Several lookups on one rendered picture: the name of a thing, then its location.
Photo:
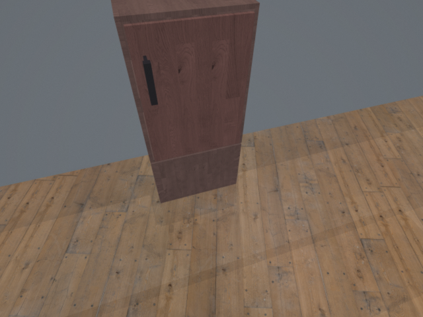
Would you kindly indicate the cupboard door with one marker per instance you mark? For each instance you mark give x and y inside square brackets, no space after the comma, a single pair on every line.
[200,67]

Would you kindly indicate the handle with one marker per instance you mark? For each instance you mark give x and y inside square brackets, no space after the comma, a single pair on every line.
[150,80]

